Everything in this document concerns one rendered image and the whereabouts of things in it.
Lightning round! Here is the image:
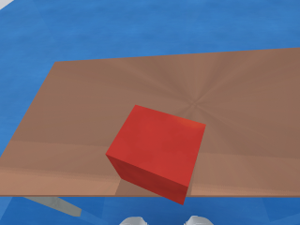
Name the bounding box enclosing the table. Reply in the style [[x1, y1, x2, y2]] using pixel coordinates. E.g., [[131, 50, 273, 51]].
[[0, 47, 300, 217]]

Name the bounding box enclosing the carton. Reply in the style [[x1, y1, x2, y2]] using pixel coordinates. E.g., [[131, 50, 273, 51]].
[[105, 105, 206, 205]]

